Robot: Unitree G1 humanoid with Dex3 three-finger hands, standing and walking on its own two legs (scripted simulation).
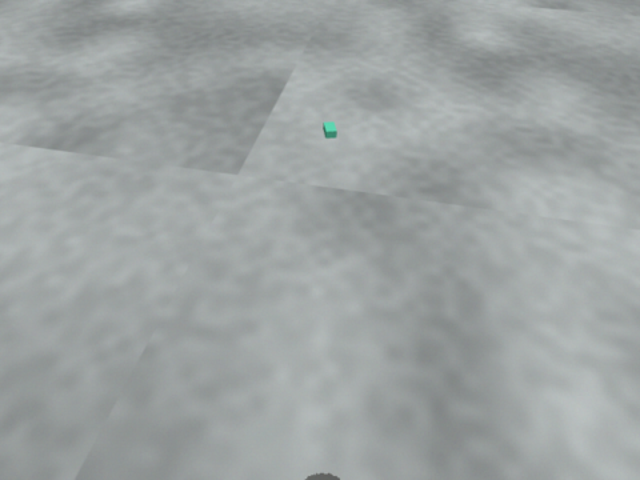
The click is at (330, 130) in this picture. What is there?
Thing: flat box
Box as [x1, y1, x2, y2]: [323, 122, 336, 137]
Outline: 324,122 323,129 325,136 335,137 336,130 334,123
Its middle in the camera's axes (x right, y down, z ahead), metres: +0.06 -0.70 +2.30
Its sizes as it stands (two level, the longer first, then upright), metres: 0.103 0.063 0.043
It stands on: the floor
